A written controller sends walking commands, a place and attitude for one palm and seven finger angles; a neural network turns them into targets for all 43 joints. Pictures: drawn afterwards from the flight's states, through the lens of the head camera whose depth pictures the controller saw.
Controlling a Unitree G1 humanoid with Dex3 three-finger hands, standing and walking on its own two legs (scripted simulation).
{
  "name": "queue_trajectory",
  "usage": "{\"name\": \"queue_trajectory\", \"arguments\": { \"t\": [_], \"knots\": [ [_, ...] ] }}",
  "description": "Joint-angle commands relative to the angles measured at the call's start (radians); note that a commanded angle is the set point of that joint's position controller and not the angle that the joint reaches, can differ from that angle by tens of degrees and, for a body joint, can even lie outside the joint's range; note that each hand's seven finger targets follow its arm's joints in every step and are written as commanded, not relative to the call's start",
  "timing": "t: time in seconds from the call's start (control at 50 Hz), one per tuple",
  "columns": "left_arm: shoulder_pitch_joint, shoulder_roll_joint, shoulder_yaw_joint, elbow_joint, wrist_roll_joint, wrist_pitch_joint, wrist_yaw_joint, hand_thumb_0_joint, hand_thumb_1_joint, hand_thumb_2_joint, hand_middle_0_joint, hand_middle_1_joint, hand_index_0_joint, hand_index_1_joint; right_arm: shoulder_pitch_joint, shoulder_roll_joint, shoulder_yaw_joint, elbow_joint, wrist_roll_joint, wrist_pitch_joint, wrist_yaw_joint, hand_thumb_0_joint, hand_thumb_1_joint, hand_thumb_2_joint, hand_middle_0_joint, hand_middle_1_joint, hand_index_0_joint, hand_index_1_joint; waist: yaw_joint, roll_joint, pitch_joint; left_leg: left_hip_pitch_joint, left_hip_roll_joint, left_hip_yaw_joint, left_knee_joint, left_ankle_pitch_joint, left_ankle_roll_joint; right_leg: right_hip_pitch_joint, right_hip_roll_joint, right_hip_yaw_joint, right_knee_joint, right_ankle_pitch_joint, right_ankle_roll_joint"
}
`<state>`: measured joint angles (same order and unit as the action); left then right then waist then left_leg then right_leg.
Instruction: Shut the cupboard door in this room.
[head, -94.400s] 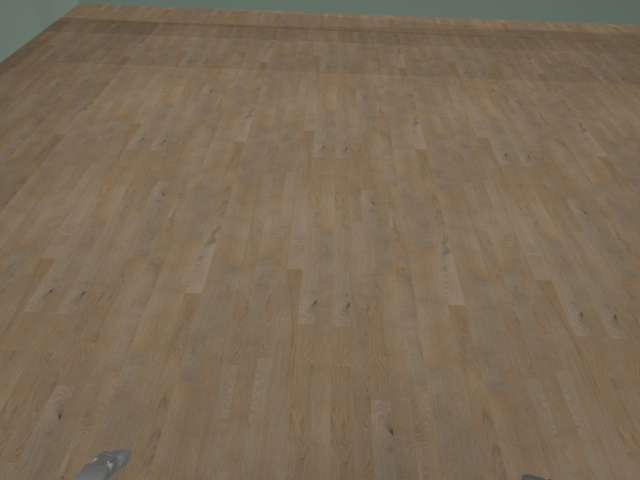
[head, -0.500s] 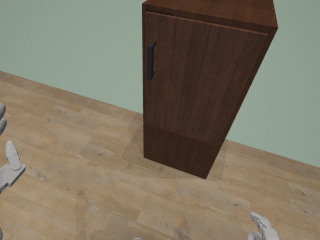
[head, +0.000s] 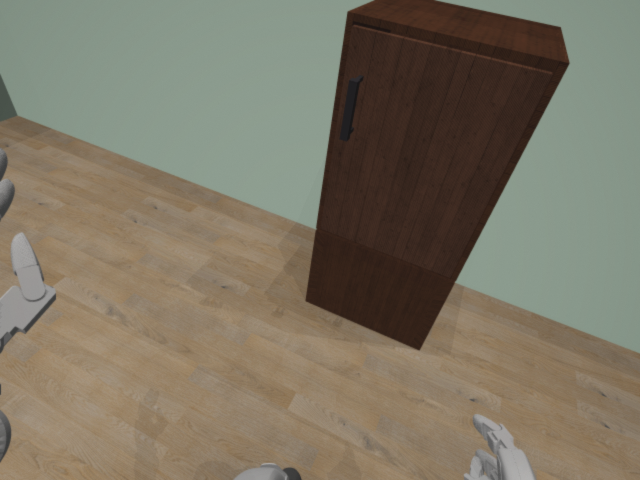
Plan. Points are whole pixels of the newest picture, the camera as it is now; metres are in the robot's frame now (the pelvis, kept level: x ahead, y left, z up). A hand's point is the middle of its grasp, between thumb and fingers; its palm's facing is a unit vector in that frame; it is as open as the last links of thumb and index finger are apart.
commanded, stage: stop stepping back and stand still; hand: left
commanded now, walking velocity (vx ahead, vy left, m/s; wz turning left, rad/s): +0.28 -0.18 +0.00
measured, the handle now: (352, 108) +0.92 +0.00 +0.10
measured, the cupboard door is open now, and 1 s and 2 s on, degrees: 0 0 0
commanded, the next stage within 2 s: none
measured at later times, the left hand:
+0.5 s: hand out of the picture +0.08 +0.32 +0.23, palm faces +0.33 -0.86 -0.39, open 7.5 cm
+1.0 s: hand out of the picture +0.07 +0.31 +0.22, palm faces +0.41 -0.83 -0.37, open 7.5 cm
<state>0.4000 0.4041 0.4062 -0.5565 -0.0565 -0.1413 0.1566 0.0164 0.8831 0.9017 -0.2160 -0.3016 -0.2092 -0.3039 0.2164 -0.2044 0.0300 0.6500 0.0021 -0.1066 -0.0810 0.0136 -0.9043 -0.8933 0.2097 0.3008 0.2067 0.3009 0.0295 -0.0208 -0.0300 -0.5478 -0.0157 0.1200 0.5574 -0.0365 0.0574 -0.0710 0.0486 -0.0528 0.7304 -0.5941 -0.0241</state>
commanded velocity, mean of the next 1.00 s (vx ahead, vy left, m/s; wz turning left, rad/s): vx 0.22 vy -0.05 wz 0.00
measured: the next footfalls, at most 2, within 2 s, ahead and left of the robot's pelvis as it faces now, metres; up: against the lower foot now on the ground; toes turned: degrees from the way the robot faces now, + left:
left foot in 0.28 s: -0.04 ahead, +0.21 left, +0.00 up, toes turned +0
right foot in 0.68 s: -0.14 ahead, -0.03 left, +0.00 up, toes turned -8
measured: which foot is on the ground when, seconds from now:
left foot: down 0.00-0.06, up 0.08-0.26, down 0.28-0.66, up 0.68-1.00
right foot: down 0.00-0.28, up 0.30-0.66, down 0.68-1.00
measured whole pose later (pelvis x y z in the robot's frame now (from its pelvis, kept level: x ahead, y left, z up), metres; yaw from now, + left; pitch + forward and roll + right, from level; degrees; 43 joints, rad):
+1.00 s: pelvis -0.15 +0.08 +0.03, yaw -4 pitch -2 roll -1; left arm 0.46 0.38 0.38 -0.49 -0.02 -0.21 0.17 0.02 0.88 0.90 -0.22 -0.30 -0.21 -0.30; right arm 0.26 -0.26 -0.03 0.64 -0.01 -0.09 -0.11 0.01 -0.91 -0.89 0.20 0.30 0.20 0.30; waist 0.00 -0.01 -0.01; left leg -0.36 0.08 0.07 0.62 -0.23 0.01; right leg -0.17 -0.02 -0.13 0.58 -0.38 -0.02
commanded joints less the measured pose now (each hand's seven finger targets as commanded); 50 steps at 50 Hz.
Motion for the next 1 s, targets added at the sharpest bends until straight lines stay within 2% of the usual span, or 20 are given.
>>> {"name": "queue_trajectory", "arguments": {
  "t": [0.0, 0.02, 0.04, 0.06, 0.1, 0.12, 0.16, 0.22, 0.26, 0.28, 0.34, 0.44, 0.58, 0.62, 0.66, 0.68, 0.72, 0.8, 0.94, 0.98],
  "knots": [
    [-0.166, 0.268, 0.184, -0.158, -0.017, -0.022, 0.008, 0.000, 0.900, 0.900, -0.200, -0.300, -0.200, -0.300, -0.151, -0.121, -0.073, -0.198, -0.011, -0.059, -0.004, 0.000, -0.900, -0.900, 0.200, 0.300, 0.200, 0.300, 0.025, 0.440, -0.027, -0.072, 0.127, -0.147, -0.544, -0.738, -0.402, 0.055, 0.166, -0.205, 0.103, -0.126, -0.061],
    [-0.078, 0.264, 0.197, -0.138, -0.018, -0.025, 0.004, 0.000, 0.900, 0.900, -0.200, -0.300, -0.200, -0.300, -0.151, -0.105, -0.086, -0.207, 0.003, -0.054, 0.010, 0.000, -0.900, -0.900, 0.200, 0.300, 0.200, 0.300, 0.073, 0.303, -0.031, -0.140, -0.009, 0.069, -0.173, -0.610, -0.447, 0.092, 0.081, -0.173, -0.101, -0.156, -0.131],
    [0.008, 0.283, 0.202, -0.161, -0.006, -0.055, 0.005, 0.000, 0.900, 0.900, -0.200, -0.300, -0.200, -0.300, -0.125, -0.096, -0.092, -0.197, 0.048, -0.048, 0.029, 0.000, -0.900, -0.900, 0.200, 0.300, 0.200, 0.300, 0.071, -0.299, 0.048, 0.056, -0.061, 0.030, 0.797, -0.427, -0.293, -0.440, -0.272, 0.332, -0.460, -0.252, -0.271],
    [-0.040, 0.274, 0.177, -0.252, 0.002, -0.081, -0.005, 0.000, 0.900, 0.900, -0.200, -0.300, -0.200, -0.300, -0.140, -0.133, -0.115, -0.186, 0.054, -0.040, 0.028, 0.000, -0.900, -0.900, 0.200, 0.300, 0.200, 0.300, 0.003, -0.461, 0.166, -0.045, 0.003, -0.324, 1.273, -0.466, -0.150, -0.811, -0.521, 0.705, -0.608, -0.246, -0.348],
    [0.009, 0.354, 0.295, -0.282, -0.025, -0.081, -0.047, 0.000, 0.900, 0.900, -0.200, -0.300, -0.200, -0.300, -0.084, -0.076, -0.109, -0.171, 0.023, -0.033, 0.047, 0.000, -0.900, -0.900, 0.200, 0.300, 0.200, 0.300, -0.055, -0.254, 0.096, -0.081, 0.110, -0.355, 1.203, -0.420, -0.005, -0.740, -0.428, 0.528, -0.543, -0.238, -0.281],
    [0.072, 0.345, 0.297, -0.267, -0.013, -0.098, -0.044, 0.000, 0.900, 0.900, -0.200, -0.300, -0.200, -0.300, -0.090, -0.044, -0.070, -0.210, -0.004, -0.012, 0.051, 0.000, -0.900, -0.900, 0.200, 0.300, 0.200, 0.300, -0.047, -0.063, 0.039, -0.162, 0.146, -0.225, 0.830, -0.415, -0.074, -0.471, -0.340, 0.356, -0.461, -0.206, -0.216],
    [0.014, 0.240, 0.184, -0.253, 0.009, -0.137, -0.003, 0.000, 0.900, 0.900, -0.200, -0.300, -0.200, -0.300, -0.107, -0.072, -0.050, -0.176, 0.000, -0.022, 0.027, 0.000, -0.900, -0.900, 0.200, 0.300, 0.200, 0.300, -0.033, 0.171, 0.023, -0.022, 0.139, -0.109, 0.354, -0.453, -0.051, -0.366, -0.269, 0.291, -0.341, -0.056, -0.199],
    [-0.167, 0.192, 0.081, -0.101, 0.024, -0.117, 0.037, 0.000, 0.900, 0.900, -0.200, -0.300, -0.200, -0.300, -0.007, -0.114, -0.063, -0.114, -0.017, -0.085, -0.021, 0.000, -0.900, -0.900, 0.200, 0.300, 0.200, 0.300, -0.071, 0.137, -0.031, 0.349, 0.034, 0.019, -0.103, -0.414, -0.053, -0.370, -0.142, 0.085, -0.068, -0.041, -0.077],
    [-0.322, 0.196, 0.069, -0.157, 0.041, -0.135, 0.048, 0.000, 0.900, 0.900, -0.200, -0.300, -0.200, -0.300, -0.012, -0.180, -0.085, -0.157, -0.011, -0.085, -0.030, 0.000, -0.900, -0.900, 0.200, 0.300, 0.200, 0.300, -0.088, 0.483, 0.028, 0.466, 0.426, -0.692, -0.353, -0.740, 0.111, -0.763, -0.024, -0.020, 0.413, -0.020, 0.030],
    [-0.284, 0.247, 0.121, -0.092, 0.051, -0.147, 0.039, 0.000, 0.900, 0.900, -0.200, -0.300, -0.200, -0.300, -0.036, -0.164, -0.087, -0.164, -0.001, -0.086, -0.024, 0.000, -0.900, -0.900, 0.200, 0.300, 0.200, 0.300, -0.086, 0.329, 0.081, 0.439, 0.493, -0.789, -0.413, -0.684, 0.157, -0.822, -0.071, 0.054, 0.477, 0.085, 0.025],
    [-0.098, 0.202, 0.115, -0.132, 0.046, -0.127, 0.005, 0.000, 0.900, 0.900, -0.200, -0.300, -0.200, -0.300, -0.057, -0.136, -0.101, -0.150, -0.011, -0.056, 0.016, 0.000, -0.900, -0.900, 0.200, 0.300, 0.200, 0.300, -0.065, 0.127, 0.030, 0.291, 0.396, -0.589, -0.372, -0.656, 0.107, -0.661, -0.107, 0.087, 0.491, 0.242, 0.014],
    [0.124, 0.212, 0.145, -0.243, 0.034, -0.115, 0.002, 0.000, 0.900, 0.900, -0.200, -0.300, -0.200, -0.300, -0.129, -0.108, -0.081, -0.177, -0.015, -0.017, 0.038, 0.000, -0.900, -0.900, 0.200, 0.300, 0.200, 0.300, -0.032, 0.292, 0.018, 0.103, 0.322, -0.284, -0.449, -0.724, 0.029, -0.409, -0.064, -0.023, 0.293, 0.362, 0.015],
    [0.162, 0.240, 0.209, -0.134, 0.025, -0.076, 0.031, 0.000, 0.900, 0.900, -0.200, -0.300, -0.200, -0.300, -0.075, -0.089, -0.074, -0.161, -0.031, 0.021, -0.006, 0.000, -0.900, -0.900, 0.200, 0.300, 0.200, 0.300, -0.039, 0.289, -0.051, 0.123, 0.252, -0.107, -0.279, -0.620, -0.003, -0.060, 0.026, -0.164, -0.190, 0.150, -0.011],
    [0.141, 0.229, 0.187, -0.084, 0.026, -0.053, 0.036, 0.000, 0.900, 0.900, -0.200, -0.300, -0.200, -0.300, -0.070, -0.085, -0.072, -0.154, -0.013, 0.024, -0.002, 0.000, -0.900, -0.900, 0.200, 0.300, 0.200, 0.300, -0.037, 0.112, -0.077, -0.026, 0.177, -0.053, 0.047, -0.555, -0.014, 0.086, -0.086, -0.002, -0.322, 0.100, -0.072],
    [0.043, 0.276, 0.196, -0.087, 0.031, -0.060, 0.043, 0.000, 0.900, 0.900, -0.200, -0.300, -0.200, -0.300, -0.084, -0.104, -0.084, -0.160, 0.002, 0.015, -0.003, 0.000, -0.900, -0.900, 0.200, 0.300, 0.200, 0.300, -0.027, -0.202, 0.002, -0.304, 0.051, -0.091, 0.572, -0.490, -0.051, 0.059, -0.456, 0.594, -0.541, 0.110, -0.242],
    [0.018, 0.300, 0.228, -0.084, 0.033, -0.082, 0.051, 0.000, 0.900, 0.900, -0.200, -0.300, -0.200, -0.300, -0.093, -0.122, -0.086, -0.151, -0.018, -0.004, -0.003, 0.000, -0.900, -0.900, 0.200, 0.300, 0.200, 0.300, -0.035, -0.111, 0.030, -0.334, 0.066, -0.117, 0.651, -0.454, -0.064, 0.038, -0.481, 0.576, -0.528, 0.334, -0.261],
    [0.029, 0.180, 0.115, -0.010, 0.038, -0.092, 0.037, 0.000, 0.900, 0.900, -0.200, -0.300, -0.200, -0.300, -0.052, -0.122, -0.097, -0.128, -0.003, -0.013, 0.009, 0.000, -0.900, -0.900, 0.200, 0.300, 0.200, 0.300, -0.055, -0.124, 0.004, -0.268, 0.103, -0.166, 0.692, -0.324, -0.077, -0.044, -0.403, 0.471, -0.482, 0.162, -0.226],
    [-0.058, 0.184, 0.090, -0.035, 0.040, -0.115, 0.024, 0.000, 0.900, 0.900, -0.200, -0.300, -0.200, -0.300, -0.104, -0.113, -0.078, -0.132, -0.005, 0.007, -0.010, 0.000, -0.900, -0.900, 0.200, 0.300, 0.200, 0.300, -0.053, -0.081, 0.113, -0.070, 0.124, -0.096, 0.481, -0.218, -0.068, -0.282, -0.313, 0.161, -0.485, 0.218, -0.142],
    [-0.043, 0.231, 0.143, -0.198, 0.031, -0.144, 0.048, 0.000, 0.900, 0.900, -0.200, -0.300, -0.200, -0.300, -0.087, -0.109, -0.086, -0.157, -0.011, -0.048, -0.029, 0.000, -0.900, -0.900, 0.200, 0.300, 0.200, 0.300, -0.022, 0.034, 0.022, 0.304, 0.049, 0.007, -0.019, -0.172, -0.046, -0.224, -0.254, 0.115, -0.363, 0.245, -0.108],
    [0.075, 0.224, 0.175, -0.196, 0.015, -0.149, 0.045, 0.000, 0.900, 0.900, -0.200, -0.300, -0.200, -0.300, -0.059, -0.138, -0.101, -0.175, -0.003, -0.050, -0.030, 0.000, -0.900, -0.900, 0.200, 0.300, 0.200, 0.300, -0.031, 0.218, -0.057, 0.429, 0.140, -0.153, -0.149, -0.092, -0.004, -0.224, -0.159, 0.054, -0.125, 0.350, -0.030]
  ]
}}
